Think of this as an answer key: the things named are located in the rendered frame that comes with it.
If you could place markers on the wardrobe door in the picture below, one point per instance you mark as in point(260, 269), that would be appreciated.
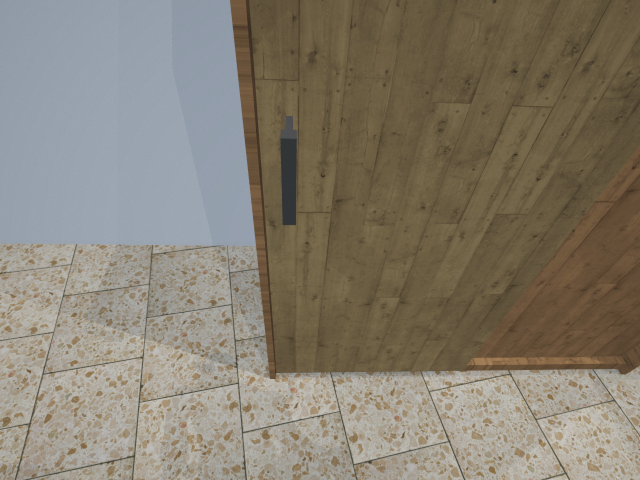
point(445, 151)
point(586, 300)

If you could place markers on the handle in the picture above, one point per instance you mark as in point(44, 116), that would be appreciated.
point(288, 141)

